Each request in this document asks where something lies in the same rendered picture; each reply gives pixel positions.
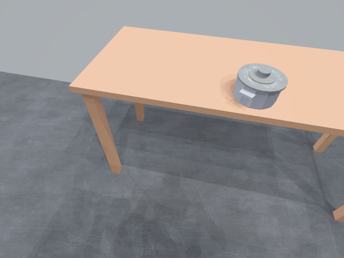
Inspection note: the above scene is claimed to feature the table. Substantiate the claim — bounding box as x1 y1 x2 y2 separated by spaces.
69 26 344 222

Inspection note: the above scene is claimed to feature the lid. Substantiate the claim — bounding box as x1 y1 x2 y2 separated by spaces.
238 63 288 94

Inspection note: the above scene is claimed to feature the knob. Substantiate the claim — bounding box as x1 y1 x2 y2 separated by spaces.
257 67 271 77

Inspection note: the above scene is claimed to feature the pot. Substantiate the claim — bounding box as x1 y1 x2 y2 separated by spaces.
233 77 281 110

